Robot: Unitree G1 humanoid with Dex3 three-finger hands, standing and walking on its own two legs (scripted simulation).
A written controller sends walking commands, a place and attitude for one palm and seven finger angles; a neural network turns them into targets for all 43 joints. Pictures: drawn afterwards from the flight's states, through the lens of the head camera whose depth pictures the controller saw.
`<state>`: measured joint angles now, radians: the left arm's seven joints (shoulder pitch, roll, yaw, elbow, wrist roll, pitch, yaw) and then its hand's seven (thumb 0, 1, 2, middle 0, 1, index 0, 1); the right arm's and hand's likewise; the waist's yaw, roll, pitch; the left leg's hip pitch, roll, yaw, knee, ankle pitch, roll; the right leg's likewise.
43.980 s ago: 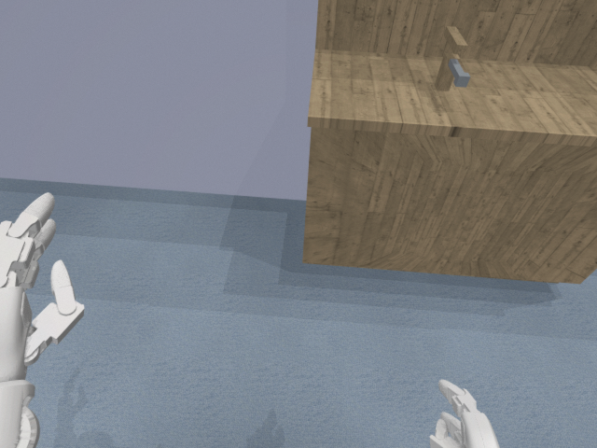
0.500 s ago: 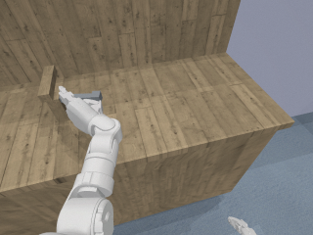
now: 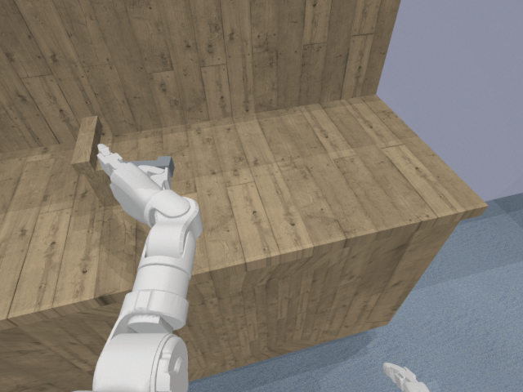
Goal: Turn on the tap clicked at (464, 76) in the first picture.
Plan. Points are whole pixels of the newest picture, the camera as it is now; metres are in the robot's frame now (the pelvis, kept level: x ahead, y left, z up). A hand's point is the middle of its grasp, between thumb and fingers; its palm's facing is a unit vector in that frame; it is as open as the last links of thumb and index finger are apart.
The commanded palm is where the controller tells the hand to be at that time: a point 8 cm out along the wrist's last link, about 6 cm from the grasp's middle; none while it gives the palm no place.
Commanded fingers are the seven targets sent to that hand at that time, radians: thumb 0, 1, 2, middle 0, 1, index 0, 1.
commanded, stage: lift the hand up off the lever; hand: left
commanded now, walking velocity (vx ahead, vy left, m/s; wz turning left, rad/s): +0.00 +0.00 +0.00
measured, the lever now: (165, 166) +0.49 +0.20 +0.09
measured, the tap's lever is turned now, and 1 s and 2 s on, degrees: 77 77 77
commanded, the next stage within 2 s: draw the hand back beside the body in 0.94 s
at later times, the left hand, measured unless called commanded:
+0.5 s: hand (165, 163) +0.42 +0.17 +0.16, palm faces +0.77 -0.63 -0.08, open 7.8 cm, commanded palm +0.36 +0.18 +0.16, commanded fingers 0.00 0.90 0.90 -0.15 -0.15 -0.15 -0.15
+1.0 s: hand (155, 162) +0.41 +0.18 +0.16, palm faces +0.77 -0.63 -0.07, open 7.8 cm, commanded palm +0.36 +0.19 +0.17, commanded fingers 0.00 0.90 0.90 -0.15 -0.15 -0.15 -0.15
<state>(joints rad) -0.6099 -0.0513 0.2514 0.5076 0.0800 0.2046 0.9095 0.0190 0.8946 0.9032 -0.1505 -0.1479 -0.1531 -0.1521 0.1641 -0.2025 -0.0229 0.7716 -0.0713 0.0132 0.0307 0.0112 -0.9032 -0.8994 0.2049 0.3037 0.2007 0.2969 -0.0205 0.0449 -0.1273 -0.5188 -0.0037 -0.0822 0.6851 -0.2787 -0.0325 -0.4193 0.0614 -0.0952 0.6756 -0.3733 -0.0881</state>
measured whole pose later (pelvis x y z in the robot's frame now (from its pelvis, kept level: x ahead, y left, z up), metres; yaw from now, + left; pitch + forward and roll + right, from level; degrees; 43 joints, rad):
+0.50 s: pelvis +0.00 +0.00 +0.00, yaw +0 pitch +6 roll +0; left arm -0.66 -0.05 0.23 0.49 0.07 0.26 0.91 0.02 0.90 0.90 -0.15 -0.15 -0.15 -0.15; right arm 0.13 -0.19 -0.01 0.77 -0.07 0.00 0.03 0.01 -0.90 -0.90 0.21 0.30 0.20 0.30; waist 0.00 0.04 -0.12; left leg -0.49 -0.01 -0.08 0.65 -0.26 -0.03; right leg -0.40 0.06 -0.09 0.65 -0.36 -0.08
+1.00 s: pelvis +0.01 +0.00 +0.01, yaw +0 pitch +4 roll +0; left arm -0.60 -0.04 0.23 0.41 0.04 0.32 0.87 0.02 0.90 0.90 -0.15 -0.15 -0.15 -0.15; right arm 0.11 -0.20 -0.01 0.77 -0.05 0.01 0.01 0.01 -0.90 -0.90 0.20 0.30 0.20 0.30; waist 0.01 0.04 -0.11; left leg -0.42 -0.01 -0.07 0.60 -0.25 -0.03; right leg -0.33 0.06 -0.09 0.60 -0.35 -0.08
